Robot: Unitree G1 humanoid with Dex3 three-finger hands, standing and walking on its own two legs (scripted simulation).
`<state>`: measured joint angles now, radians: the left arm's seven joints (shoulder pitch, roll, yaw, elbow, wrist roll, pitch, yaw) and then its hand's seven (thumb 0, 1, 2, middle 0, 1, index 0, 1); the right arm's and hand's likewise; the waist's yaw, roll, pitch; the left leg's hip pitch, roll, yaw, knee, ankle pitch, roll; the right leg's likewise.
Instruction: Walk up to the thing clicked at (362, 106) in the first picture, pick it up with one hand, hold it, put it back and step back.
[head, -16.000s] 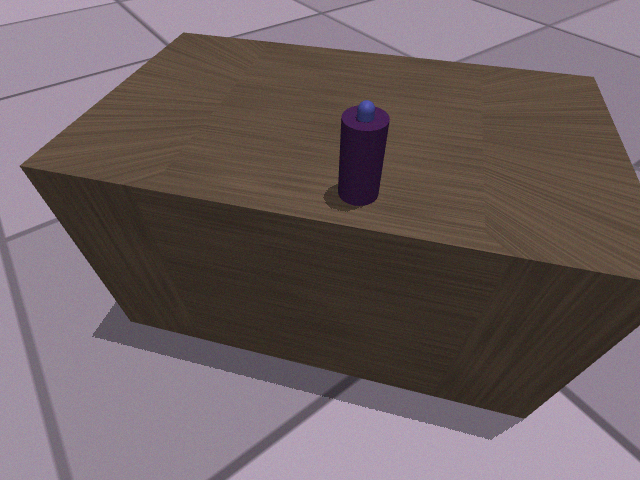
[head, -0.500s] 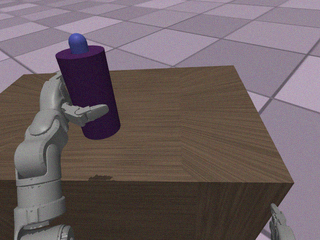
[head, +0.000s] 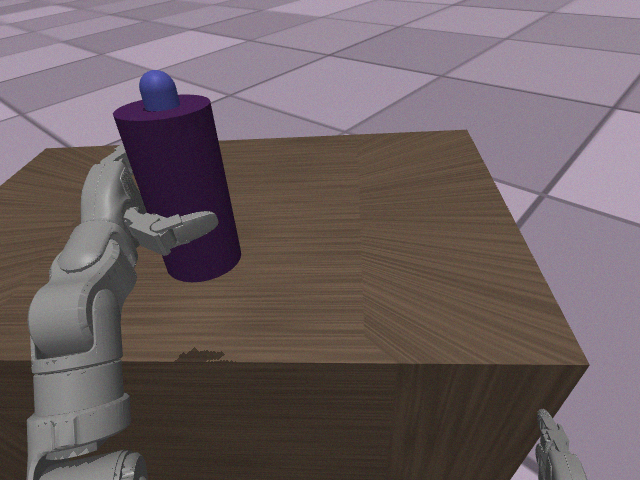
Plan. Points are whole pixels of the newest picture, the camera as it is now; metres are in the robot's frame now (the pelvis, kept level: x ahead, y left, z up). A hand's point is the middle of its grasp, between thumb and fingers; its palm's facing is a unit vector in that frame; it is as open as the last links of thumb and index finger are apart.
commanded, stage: hold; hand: left
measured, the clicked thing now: (182, 178) +0.34 +0.16 +0.28
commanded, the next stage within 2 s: crouch in 1.60 s
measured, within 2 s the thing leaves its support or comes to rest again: neither
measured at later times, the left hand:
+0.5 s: hand (172, 197) +0.34 +0.17 +0.25, palm faces +0.14 -0.99 +0.02, open 12.2 cm
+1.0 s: hand (178, 205) +0.33 +0.17 +0.25, palm faces +0.14 -0.99 +0.03, open 12.2 cm
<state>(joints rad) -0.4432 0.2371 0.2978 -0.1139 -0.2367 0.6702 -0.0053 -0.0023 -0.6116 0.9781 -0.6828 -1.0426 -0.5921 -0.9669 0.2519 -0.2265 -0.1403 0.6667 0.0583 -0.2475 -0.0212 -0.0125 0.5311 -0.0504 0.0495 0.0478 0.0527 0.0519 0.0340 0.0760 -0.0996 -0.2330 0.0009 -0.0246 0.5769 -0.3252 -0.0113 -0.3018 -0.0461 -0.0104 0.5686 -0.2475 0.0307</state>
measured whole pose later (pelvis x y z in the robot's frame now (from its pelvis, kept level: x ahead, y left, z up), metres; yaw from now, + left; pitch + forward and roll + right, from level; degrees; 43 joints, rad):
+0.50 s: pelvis +0.00 +0.00 +0.00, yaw +0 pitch -1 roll +0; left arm -0.44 0.23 0.30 -0.13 -0.23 0.68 0.00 0.00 -0.61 0.98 -0.68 -1.05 -0.59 -0.97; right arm 0.25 -0.22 -0.14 0.68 0.06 -0.24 -0.02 -0.01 0.54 -0.05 0.05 0.05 0.05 0.05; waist 0.04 0.07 -0.10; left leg -0.23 0.00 -0.02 0.58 -0.33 -0.01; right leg -0.30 -0.05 -0.01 0.56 -0.25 0.03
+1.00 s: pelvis +0.00 +0.00 +0.00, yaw +0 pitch -1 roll +0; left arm -0.39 0.21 0.29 -0.18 -0.24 0.67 0.01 0.00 -0.61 0.98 -0.68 -1.05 -0.58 -0.98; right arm 0.25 -0.22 -0.14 0.67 0.06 -0.24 -0.02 -0.01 0.54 -0.05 0.05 0.05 0.05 0.05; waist 0.04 0.07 -0.09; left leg -0.22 0.00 -0.02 0.57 -0.33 -0.01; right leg -0.29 -0.04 -0.01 0.56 -0.25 0.03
